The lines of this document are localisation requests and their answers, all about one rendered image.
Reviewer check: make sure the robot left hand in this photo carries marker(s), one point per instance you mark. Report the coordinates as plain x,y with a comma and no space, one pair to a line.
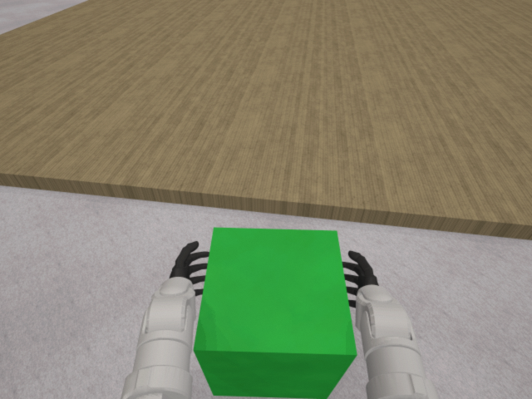
182,268

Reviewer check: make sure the carton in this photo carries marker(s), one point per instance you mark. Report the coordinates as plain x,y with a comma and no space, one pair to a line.
274,318

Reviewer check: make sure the robot left forearm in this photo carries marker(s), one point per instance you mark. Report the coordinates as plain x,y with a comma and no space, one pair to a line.
162,362

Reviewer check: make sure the robot right hand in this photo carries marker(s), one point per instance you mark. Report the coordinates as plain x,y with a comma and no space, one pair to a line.
364,272

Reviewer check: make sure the robot right forearm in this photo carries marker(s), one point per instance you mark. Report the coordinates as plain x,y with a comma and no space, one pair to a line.
394,366

